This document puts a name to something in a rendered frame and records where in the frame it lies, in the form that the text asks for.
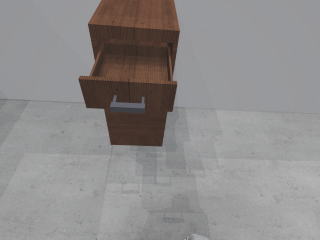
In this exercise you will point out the cabinet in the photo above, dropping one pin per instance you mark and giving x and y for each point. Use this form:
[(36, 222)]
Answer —
[(137, 22)]

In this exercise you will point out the drawer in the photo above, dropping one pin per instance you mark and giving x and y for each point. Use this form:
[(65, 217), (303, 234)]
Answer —
[(130, 72)]

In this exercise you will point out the handle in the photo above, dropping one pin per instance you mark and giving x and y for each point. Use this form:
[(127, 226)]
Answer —
[(126, 107)]

